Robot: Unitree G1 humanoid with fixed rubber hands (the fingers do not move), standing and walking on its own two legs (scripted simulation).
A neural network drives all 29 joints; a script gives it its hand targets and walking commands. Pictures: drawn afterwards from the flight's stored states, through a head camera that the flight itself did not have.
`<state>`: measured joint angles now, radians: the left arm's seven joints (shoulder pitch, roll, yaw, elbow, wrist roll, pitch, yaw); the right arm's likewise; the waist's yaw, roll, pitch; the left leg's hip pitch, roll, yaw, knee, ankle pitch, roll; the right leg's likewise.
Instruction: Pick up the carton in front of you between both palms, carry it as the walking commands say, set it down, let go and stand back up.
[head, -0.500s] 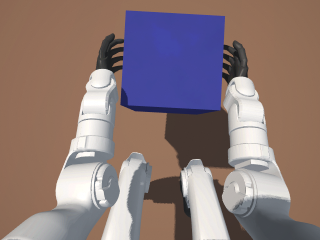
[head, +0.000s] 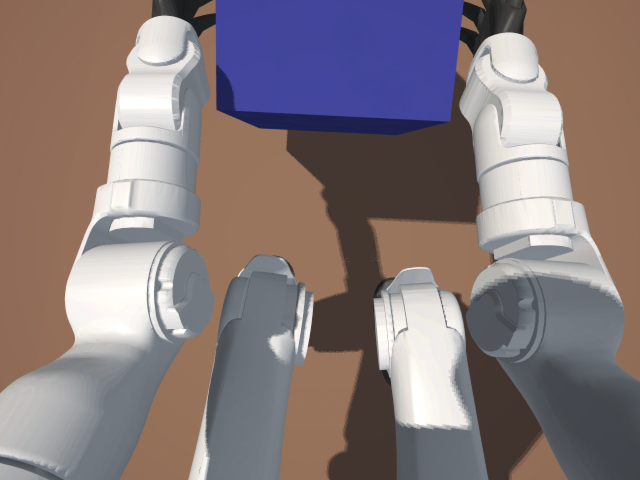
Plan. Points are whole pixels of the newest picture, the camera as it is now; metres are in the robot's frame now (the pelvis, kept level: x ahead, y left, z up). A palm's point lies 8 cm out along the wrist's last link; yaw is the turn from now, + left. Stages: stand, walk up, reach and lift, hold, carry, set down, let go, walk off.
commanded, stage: set down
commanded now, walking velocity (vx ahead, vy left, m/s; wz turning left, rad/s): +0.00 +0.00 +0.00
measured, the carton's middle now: (334, 36) +0.56 +0.05 -0.23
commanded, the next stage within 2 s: none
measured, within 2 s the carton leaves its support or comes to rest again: rests again in 0.46 s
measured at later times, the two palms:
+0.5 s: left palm (200, 39) +0.54 +0.20 -0.21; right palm (472, 49) +0.56 -0.11 -0.21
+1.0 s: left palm (199, 43) +0.54 +0.20 -0.22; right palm (470, 51) +0.56 -0.11 -0.22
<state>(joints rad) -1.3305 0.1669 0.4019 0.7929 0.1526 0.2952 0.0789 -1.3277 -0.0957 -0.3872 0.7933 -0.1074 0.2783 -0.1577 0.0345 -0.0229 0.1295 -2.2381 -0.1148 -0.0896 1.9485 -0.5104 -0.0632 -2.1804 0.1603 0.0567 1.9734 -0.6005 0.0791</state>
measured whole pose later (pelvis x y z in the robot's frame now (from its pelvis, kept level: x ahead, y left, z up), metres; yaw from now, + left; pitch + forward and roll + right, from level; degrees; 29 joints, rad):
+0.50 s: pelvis +0.01 +0.00 -0.05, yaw -1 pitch +41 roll +0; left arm -1.38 0.24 0.34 0.92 0.05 0.24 0.06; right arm -1.43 -0.19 -0.26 0.96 0.00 0.22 -0.18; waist 0.06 -0.03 0.28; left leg -2.26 -0.07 -0.05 2.15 -0.60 -0.05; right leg -2.22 0.17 0.05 2.17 -0.67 0.07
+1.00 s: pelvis +0.00 +0.00 -0.06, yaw -1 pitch +35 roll +0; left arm -1.46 0.26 0.44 0.96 0.13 0.21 -0.06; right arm -1.51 -0.20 -0.38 1.00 -0.11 0.19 -0.04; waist 0.06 -0.03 0.42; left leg -2.22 -0.05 -0.03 2.19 -0.59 -0.04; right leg -2.18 0.15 0.04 2.22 -0.65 0.06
